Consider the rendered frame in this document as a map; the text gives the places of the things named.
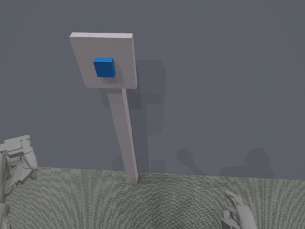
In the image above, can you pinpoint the left robot forearm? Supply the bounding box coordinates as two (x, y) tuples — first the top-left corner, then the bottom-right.
(0, 203), (12, 229)

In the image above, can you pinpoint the panel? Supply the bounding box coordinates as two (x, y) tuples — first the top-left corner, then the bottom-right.
(69, 32), (138, 184)

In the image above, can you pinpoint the robot left hand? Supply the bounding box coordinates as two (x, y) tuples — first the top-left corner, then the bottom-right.
(0, 135), (38, 203)

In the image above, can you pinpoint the button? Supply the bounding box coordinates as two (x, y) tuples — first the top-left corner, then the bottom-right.
(93, 58), (116, 78)

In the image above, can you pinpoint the robot right hand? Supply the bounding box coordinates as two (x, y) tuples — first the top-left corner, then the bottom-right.
(221, 190), (258, 229)

